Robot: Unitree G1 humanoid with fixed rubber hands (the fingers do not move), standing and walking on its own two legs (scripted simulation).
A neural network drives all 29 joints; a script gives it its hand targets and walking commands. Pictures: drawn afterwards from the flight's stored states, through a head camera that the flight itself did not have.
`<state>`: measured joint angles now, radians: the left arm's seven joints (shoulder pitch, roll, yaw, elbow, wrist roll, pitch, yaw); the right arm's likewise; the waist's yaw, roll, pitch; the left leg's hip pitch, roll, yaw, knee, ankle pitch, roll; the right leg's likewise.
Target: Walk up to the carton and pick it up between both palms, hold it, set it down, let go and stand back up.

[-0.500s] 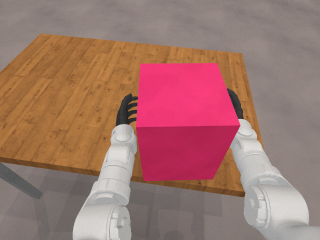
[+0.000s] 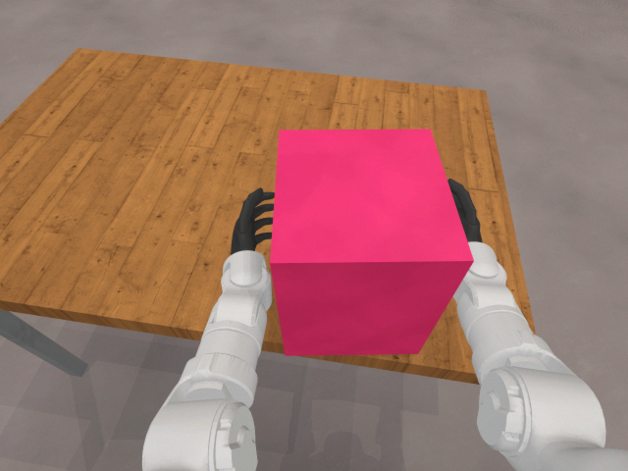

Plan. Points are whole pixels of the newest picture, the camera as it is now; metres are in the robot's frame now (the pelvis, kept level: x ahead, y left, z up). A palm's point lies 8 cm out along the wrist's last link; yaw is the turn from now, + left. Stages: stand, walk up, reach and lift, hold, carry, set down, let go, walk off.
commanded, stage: set down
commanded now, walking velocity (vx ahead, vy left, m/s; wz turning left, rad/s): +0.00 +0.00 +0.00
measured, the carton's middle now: (353, 249) +0.40 +0.00 +0.02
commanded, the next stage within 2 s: none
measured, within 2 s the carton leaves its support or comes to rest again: neither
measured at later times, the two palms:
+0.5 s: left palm (248, 250) +0.38 +0.14 +0.03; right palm (460, 243) +0.40 -0.15 +0.04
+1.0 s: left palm (234, 259) +0.36 +0.16 +0.03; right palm (462, 245) +0.40 -0.15 +0.04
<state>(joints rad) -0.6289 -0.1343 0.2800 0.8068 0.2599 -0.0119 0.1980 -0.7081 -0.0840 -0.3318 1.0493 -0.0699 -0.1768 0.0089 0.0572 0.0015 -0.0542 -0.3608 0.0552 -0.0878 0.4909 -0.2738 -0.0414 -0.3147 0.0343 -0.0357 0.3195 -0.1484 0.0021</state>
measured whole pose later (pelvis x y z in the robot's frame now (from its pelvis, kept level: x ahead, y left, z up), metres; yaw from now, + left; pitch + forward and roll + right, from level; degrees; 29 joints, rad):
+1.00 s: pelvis -0.01 -0.01 +0.00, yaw +0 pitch +11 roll -2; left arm -0.63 -0.07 0.27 0.85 0.08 -0.07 0.24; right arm -0.72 -0.15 -0.08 1.10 0.10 -0.20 -0.07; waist 0.07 0.00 -0.09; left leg -0.43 0.06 -0.08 0.49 -0.25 -0.05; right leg -0.41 0.04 -0.04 0.36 -0.15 -0.01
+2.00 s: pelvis -0.08 -0.03 -0.01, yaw +0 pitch +4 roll -1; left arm -0.34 0.02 0.15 0.68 -0.06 -0.08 0.22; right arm -0.44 -0.18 -0.02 0.96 0.15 -0.20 0.05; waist 0.06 0.00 -0.07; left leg -0.40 0.06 -0.08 0.49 -0.17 -0.05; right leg -0.40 0.04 -0.04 0.42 -0.09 -0.03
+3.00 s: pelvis -0.08 -0.02 -0.01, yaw +0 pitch -1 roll -1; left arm 0.05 0.04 0.05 0.16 -0.09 0.21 0.22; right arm 0.11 -0.18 -0.02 0.39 0.15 -0.04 0.09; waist 0.04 -0.05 -0.02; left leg -0.29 0.05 -0.08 0.49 -0.18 -0.05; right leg -0.30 0.02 -0.04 0.44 -0.12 -0.03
